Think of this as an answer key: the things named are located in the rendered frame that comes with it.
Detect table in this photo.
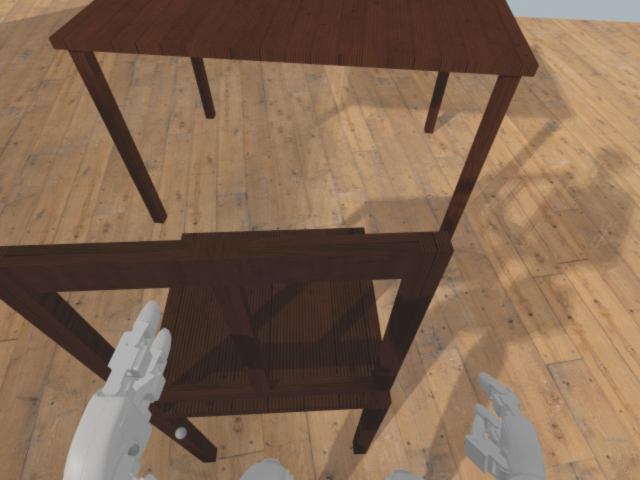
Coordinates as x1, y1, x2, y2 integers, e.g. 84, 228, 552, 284
49, 0, 539, 240

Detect robot right hand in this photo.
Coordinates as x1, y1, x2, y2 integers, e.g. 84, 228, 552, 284
464, 372, 546, 480

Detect robot left hand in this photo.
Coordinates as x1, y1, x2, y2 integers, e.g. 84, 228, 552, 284
63, 300, 171, 480

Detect chair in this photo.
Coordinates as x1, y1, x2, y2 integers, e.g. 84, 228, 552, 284
0, 227, 454, 463

